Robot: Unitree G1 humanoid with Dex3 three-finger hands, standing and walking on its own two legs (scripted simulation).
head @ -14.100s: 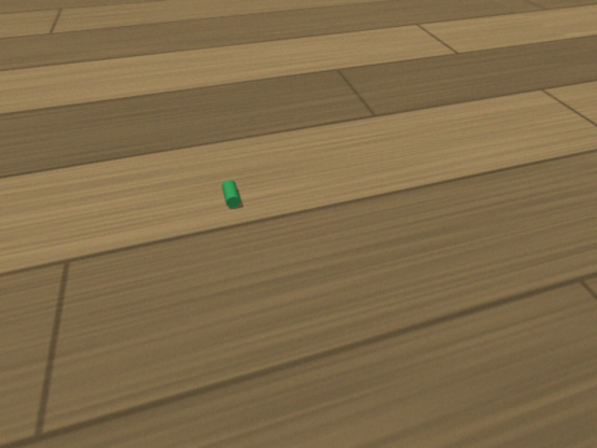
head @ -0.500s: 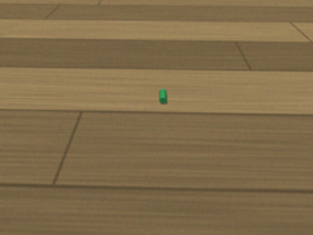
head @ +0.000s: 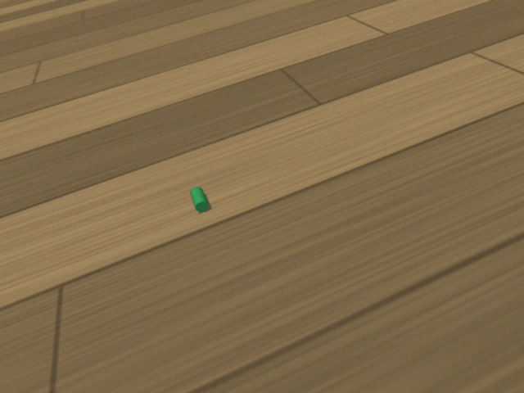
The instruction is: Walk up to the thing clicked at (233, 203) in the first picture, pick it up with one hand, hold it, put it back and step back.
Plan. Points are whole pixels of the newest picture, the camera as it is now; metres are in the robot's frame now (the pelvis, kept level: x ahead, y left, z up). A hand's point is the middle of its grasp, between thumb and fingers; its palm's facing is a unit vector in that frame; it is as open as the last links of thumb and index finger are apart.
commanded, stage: walk up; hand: left
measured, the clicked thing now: (199, 198) +1.21 +0.46 -0.72
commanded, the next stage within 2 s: none
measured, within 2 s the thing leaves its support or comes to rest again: neither
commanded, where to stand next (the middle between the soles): +0.83 +0.74 m, yaw -69 degrees
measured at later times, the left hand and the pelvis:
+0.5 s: hand (98, 260) +0.46 +0.43 -0.12, palm faces -0.37 -0.77 -0.52, open 7.4 cm; pelvis +0.25 +0.18 +0.01, yaw -18 degrees
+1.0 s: hand (79, 206) +0.65 +0.56 -0.12, palm faces -0.44 -0.66 -0.60, open 7.4 cm; pelvis +0.46 +0.31 -0.02, yaw -32 degrees
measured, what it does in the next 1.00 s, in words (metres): walks ahead, turning right: left foot, then right foot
